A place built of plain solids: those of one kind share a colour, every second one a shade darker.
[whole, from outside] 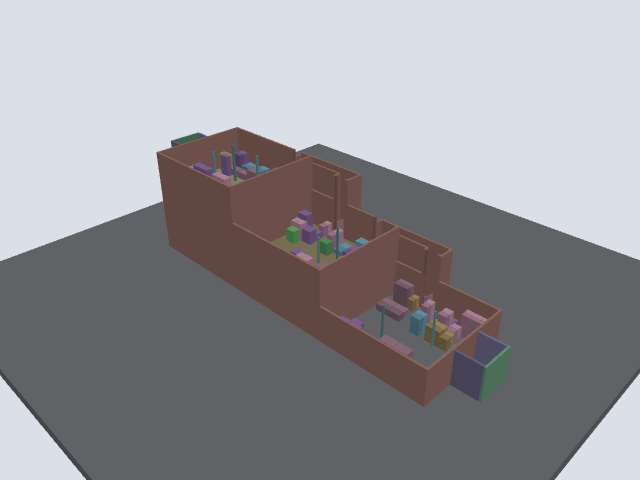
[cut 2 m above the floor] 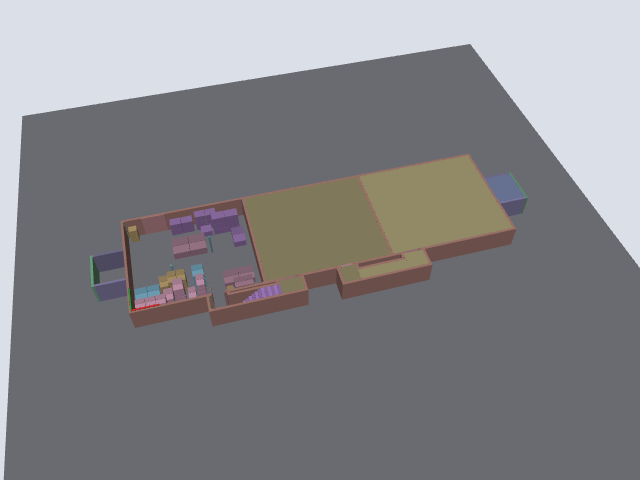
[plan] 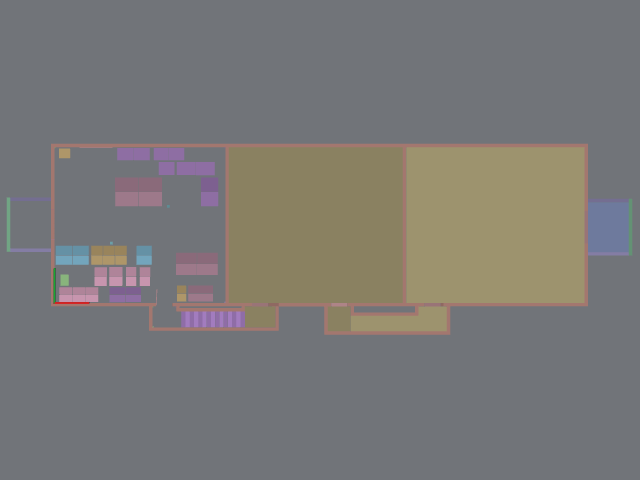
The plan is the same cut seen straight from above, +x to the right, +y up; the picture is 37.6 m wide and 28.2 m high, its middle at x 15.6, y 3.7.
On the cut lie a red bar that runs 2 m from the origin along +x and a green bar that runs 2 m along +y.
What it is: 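A bonded warehouse up a steep quayside street; two or three stores in a row up the hill, each one storey, its floor a whole storey over the one below; closed straight stairs of 38 to 42 degrees between two walls, 0.74 to 1.05 m broad, in lean-to passages along the stores' sides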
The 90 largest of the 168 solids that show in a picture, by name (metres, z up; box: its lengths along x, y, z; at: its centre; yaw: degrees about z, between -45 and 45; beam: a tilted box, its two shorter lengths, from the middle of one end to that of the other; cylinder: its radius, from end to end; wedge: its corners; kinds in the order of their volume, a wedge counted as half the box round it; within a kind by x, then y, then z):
{
 "raised_1": {"box": [1.8, 1.23, 3.25], "at": [12.08, -0.82, 1.57]},
 "raised_2": {"box": [10.21, 9.15, 3.25], "at": [15.35, 4.58, 1.57]},
 "raised_3": {"box": [1.35, 1.46, 3.25], "at": [16.73, -0.93, 1.57]},
 "raised_4": {"box": [3.98, 0.91, 3.25], "at": [19.39, -1.21, 1.57]},
 "raised_5": {"box": [1.67, 1.46, 6.47], "at": [22.22, -0.93, 3.19]},
 "raised_6": {"box": [10.48, 9.15, 6.47], "at": [25.9, 4.58, 3.19]},
 "wall_1": {"box": [0.2, 9.55, 3.41], "at": [-0.1, 4.58, 1.66]},
 "wall_2": {"box": [6.16, 0.2, 3.41], "at": [2.88, -0.1, 1.66]},
 "wall_3": {"box": [10.44, 0.2, 3.41], "at": [5.02, 9.25, 1.66]},
 "wall_4": {"box": [0.2, 1.63, 5.81], "at": [5.66, -0.82, 2.85]},
 "wall_5": {"box": [0.42, 0.2, 5.81], "at": [5.77, -0.1, 2.85]},
 "wall_6": {"box": [1.79, 0.2, 5.81], "at": [6.45, -1.53, 2.85]},
 "wall_7": {"box": [0.42, 0.2, 5.81], "at": [7.14, -0.1, 2.85]},
 "wall_8": {"box": [0.2, 0.5, 5.81], "at": [7.25, -0.25, 2.85]},
 "wall_9": {"box": [3.3, 0.2, 3.41], "at": [8.6, -0.1, 1.66]},
 "wall_10": {"box": [4.43, 0.2, 5.81], "at": [9.16, -1.53, 2.85]},
 "wall_11": {"box": [4.04, 0.2, 5.81], "at": [9.16, -0.4, 2.85]},
 "wall_12": {"box": [0.2, 9.55, 6.77], "at": [10.14, 4.58, 3.33]},
 "wall_13": {"box": [1.34, 0.2, 6.77], "at": [10.71, -0.1, 3.33]},
 "wall_14": {"box": [2.2, 0.2, 5.81], "at": [12.08, -1.53, 2.85]},
 "wall_15": {"box": [0.63, 0.2, 6.77], "at": [12.87, -0.1, 3.33]},
 "wall_16": {"box": [0.2, 1.63, 5.81], "at": [13.08, -0.82, 2.85]},
 "wall_17": {"box": [3.47, 0.2, 6.77], "at": [14.52, -0.1, 3.33]},
 "wall_18": {"box": [10.62, 0.2, 6.77], "at": [15.35, 9.25, 3.33]},
 "wall_19": {"box": [0.2, 1.86, 9.17], "at": [15.95, -0.93, 4.54]},
 "wall_20": {"box": [0.41, 0.2, 9.17], "at": [16.05, -0.1, 4.54]},
 "wall_21": {"box": [1.75, 0.2, 9.17], "at": [16.73, -1.76, 4.54]},
 "wall_22": {"box": [0.41, 0.2, 9.17], "at": [17.4, -0.1, 4.54]},
 "wall_23": {"box": [0.2, 0.75, 9.17], "at": [17.5, -0.38, 4.54]},
 "wall_24": {"box": [3.46, 0.2, 6.77], "at": [18.93, -0.1, 3.33]},
 "wall_25": {"box": [4.38, 0.2, 9.17], "at": [19.39, -1.76, 4.54]},
 "wall_26": {"box": [3.98, 0.2, 9.17], "at": [19.39, -0.65, 4.54]},
 "wall_27": {"box": [0.2, 9.55, 10.13], "at": [20.56, 4.58, 5.01]},
 "wall_28": {"box": [2.07, 0.2, 9.17], "at": [22.22, -1.76, 4.54]},
 "wall_29": {"box": [0.2, 1.86, 9.17], "at": [23.15, -0.93, 4.54]},
 "wall_30": {"box": [10.88, 0.2, 10.13], "at": [25.9, 9.25, 5.01]},
 "wall_31": {"box": [8.49, 0.2, 10.13], "at": [27.1, -0.1, 5.01]},
 "wall_32": {"box": [0.2, 9.55, 10.13], "at": [31.24, 4.58, 5.01]},
 "area_1": {"box": [2.4, 2.94, 6.47], "at": [32.54, 4.46, 3.19]},
 "area_side_1": {"box": [2.4, 0.2, 3.25], "at": [-1.4, 3.1, 1.57]},
 "area_side_2": {"box": [2.4, 0.2, 3.25], "at": [-1.4, 6.09, 1.57]},
 "area_side_3": {"box": [2.4, 0.2, 9.67], "at": [32.54, 2.89, 4.79]},
 "area_side_4": {"box": [2.4, 0.2, 9.67], "at": [32.54, 6.03, 4.79]},
 "lot_bales_1": {"box": [1.36, 0.83, 0.76], "at": [4.24, 6.95, 0.33]},
 "lot_bales_2": {"box": [1.36, 0.83, 0.76], "at": [4.25, 6.1, 0.33]},
 "lot_bales_3": {"box": [1.36, 0.83, 0.76], "at": [5.63, 6.1, 0.33]},
 "lot_bales_4": {"box": [1.36, 0.83, 0.76], "at": [5.63, 6.96, 0.33]},
 "lot_bales_5": {"box": [1.22, 0.65, 0.69], "at": [7.74, 1.96, 0.3]},
 "lot_bales_6": {"box": [1.22, 0.65, 0.69], "at": [7.75, 2.63, 0.3]},
 "lot_bales_7": {"box": [1.45, 0.46, 0.66], "at": [8.58, 0.31, 1.65]},
 "lot_bales_8": {"box": [1.45, 0.46, 0.66], "at": [8.58, 0.79, 1.65]},
 "lot_bales_9": {"box": [1.45, 0.46, 0.71], "at": [8.58, 0.8, 0.3]},
 "lot_bales_10": {"box": [1.45, 0.46, 0.66], "at": [8.58, 0.8, 0.99]},
 "lot_bales_11": {"box": [1.22, 0.65, 0.69], "at": [8.99, 1.96, 0.3]},
 "lot_bales_12": {"box": [1.22, 0.65, 0.69], "at": [8.99, 2.63, 0.3]},
 "lot_bales_13": {"box": [1.46, 0.81, 0.63], "at": [12.63, 6.2, 4.14]},
 "lot_bales_14": {"box": [1.42, 0.73, 0.65], "at": [25.92, 2.29, 7.4]},
 "lot_bales_15": {"box": [1.42, 0.73, 0.7], "at": [27.37, 2.29, 6.72]},
 "lot_bales_16": {"box": [1.2, 0.73, 0.7], "at": [28.82, 2.28, 6.72]},
 "lot_crates_1": {"box": [0.95, 0.72, 0.69], "at": [4.16, 8.75, 0.29]},
 "lot_crates_2": {"box": [0.95, 0.72, 0.69], "at": [5.12, 8.75, 0.29]},
 "lot_crates_3": {"box": [1.1, 0.78, 0.7], "at": [7.73, 7.9, 0.3]},
 "lot_crates_4": {"box": [1.1, 0.78, 0.65], "at": [7.73, 7.9, 1.63]},
 "lot_crates_5": {"box": [1.1, 0.78, 0.65], "at": [7.74, 7.9, 0.97]},
 "lot_crates_6": {"box": [1.1, 0.78, 0.65], "at": [8.85, 7.89, 1.63]},
 "lot_crates_7": {"box": [1.1, 0.78, 0.65], "at": [8.86, 7.9, 0.97]},
 "lot_crates_8": {"box": [1.02, 0.83, 0.66], "at": [9.12, 6.1, 0.28]},
 "lot_crates_9": {"box": [1.02, 0.83, 0.66], "at": [9.12, 6.95, 0.28]},
 "lot_crates_10": {"box": [1.18, 0.81, 0.68], "at": [15.74, 6.19, 4.23]},
 "lot_crates_11": {"box": [1.08, 0.82, 0.72], "at": [18.07, 2.67, 3.51]},
 "lot_crates_12": {"box": [1.08, 0.82, 0.67], "at": [18.07, 2.67, 4.2]},
 "lot_crates_13": {"box": [1.21, 0.84, 0.68], "at": [18.26, 1.72, 3.49]},
 "lot_crates_14": {"box": [1.05, 0.84, 0.7], "at": [19.48, 1.72, 4.94]},
 "lot_crates_15": {"box": [1.05, 0.73, 0.72], "at": [27.96, 6.33, 8.22]},
 "lot_crates_16": {"box": [1.05, 0.73, 0.72], "at": [29.03, 6.33, 8.22]},
 "area_end_1": {"box": [0.2, 3.19, 3.25], "at": [-2.7, 4.6, 1.57]},
 "area_end_2": {"box": [0.2, 3.34, 9.67], "at": [33.84, 4.46, 4.79]},
 "doorway_1": {"box": [0.95, 0.2, 3.25], "at": [12.08, -0.1, 1.57]},
 "doorway_2": {"box": [0.94, 0.2, 3.25], "at": [16.73, -0.1, 1.57]},
 "doorway_3": {"box": [0.94, 0.2, 6.47], "at": [22.22, -0.1, 3.19]},
 "doorway_4": {"box": [0.2, 1.94, 6.47], "at": [31.24, 4.46, 3.19]},
 "flight_1": {"box": [0.25, 0.93, 1.97], "at": [9.56, -0.97, 0.93]},
 "flight_2": {"box": [0.25, 0.93, 2.18], "at": [9.81, -0.97, 1.04]},
 "flight_3": {"box": [0.25, 0.93, 2.4], "at": [10.06, -0.97, 1.15]},
 "flight_4": {"box": [0.25, 0.93, 2.61], "at": [10.31, -0.97, 1.25]},
 "flight_5": {"box": [0.25, 0.93, 2.82], "at": [10.56, -0.97, 1.36]},
 "flight_6": {"box": [0.25, 0.93, 3.03], "at": [10.81, -0.97, 1.47]},
 "flight_7": {"box": [0.26, 0.93, 3.25], "at": [11.06, -0.97, 1.57]},
 "scales_1": {"box": [0.95, 0.75, 1.25], "at": [15.58, 3.02, 3.77]},
 "scales_2": {"box": [0.95, 0.75, 1.25], "at": [19.21, 3.57, 3.77]}
}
